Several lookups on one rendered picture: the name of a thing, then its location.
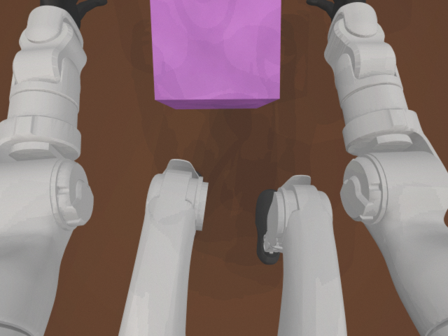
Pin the right robot upper arm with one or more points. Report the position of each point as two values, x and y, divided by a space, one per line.
402 199

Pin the robot left thigh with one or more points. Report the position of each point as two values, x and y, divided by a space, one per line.
157 298

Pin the left robot shin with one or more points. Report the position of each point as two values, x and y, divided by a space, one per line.
157 181

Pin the right robot hand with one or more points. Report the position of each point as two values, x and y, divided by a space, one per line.
330 7

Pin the robot right forearm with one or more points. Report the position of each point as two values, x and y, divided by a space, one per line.
376 116

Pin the carton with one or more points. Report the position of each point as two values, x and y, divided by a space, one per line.
216 54

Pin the robot left forearm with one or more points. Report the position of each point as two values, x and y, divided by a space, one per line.
45 90

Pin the left robot hand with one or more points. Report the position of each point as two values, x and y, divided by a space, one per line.
78 11

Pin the left robot upper arm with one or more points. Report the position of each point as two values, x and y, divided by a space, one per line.
41 203

